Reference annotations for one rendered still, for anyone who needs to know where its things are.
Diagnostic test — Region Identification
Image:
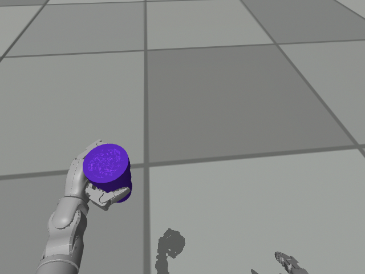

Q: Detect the left robot arm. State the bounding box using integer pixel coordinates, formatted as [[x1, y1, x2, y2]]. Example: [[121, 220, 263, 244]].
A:
[[36, 196, 89, 274]]

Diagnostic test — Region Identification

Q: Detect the cup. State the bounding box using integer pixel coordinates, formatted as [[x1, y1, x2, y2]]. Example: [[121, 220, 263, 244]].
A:
[[83, 144, 132, 203]]

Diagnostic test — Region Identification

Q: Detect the right robot hand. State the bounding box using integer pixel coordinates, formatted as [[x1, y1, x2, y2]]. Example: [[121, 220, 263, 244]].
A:
[[275, 252, 308, 274]]

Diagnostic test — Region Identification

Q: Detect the left robot hand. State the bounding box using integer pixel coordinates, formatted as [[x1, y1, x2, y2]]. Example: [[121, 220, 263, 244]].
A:
[[64, 139, 131, 211]]

